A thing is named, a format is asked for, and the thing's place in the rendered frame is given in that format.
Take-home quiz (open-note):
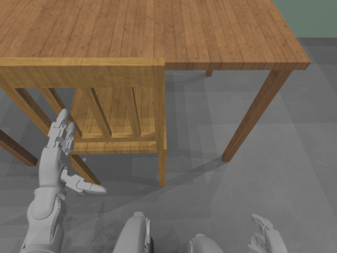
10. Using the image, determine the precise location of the right robot hand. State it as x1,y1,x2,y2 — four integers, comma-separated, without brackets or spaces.
248,213,289,253

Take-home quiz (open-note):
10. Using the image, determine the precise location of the left robot hand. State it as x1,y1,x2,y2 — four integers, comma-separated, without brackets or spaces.
39,109,107,195

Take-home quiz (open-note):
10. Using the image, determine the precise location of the left robot forearm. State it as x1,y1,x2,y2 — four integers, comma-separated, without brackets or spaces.
19,186,67,253

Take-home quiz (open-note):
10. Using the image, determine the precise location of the robot left thigh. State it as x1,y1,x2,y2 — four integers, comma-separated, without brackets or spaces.
112,216,151,253

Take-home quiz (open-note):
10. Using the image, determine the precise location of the chair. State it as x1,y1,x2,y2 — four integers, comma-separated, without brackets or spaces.
0,57,167,187

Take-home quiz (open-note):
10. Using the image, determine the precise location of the table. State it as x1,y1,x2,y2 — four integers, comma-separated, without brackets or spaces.
0,0,311,167

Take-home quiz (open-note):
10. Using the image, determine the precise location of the robot thigh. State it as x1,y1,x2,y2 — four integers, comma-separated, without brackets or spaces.
188,236,224,253
112,216,151,253

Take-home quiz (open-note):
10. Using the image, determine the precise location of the robot right thigh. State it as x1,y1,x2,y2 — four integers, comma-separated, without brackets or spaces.
188,236,224,253

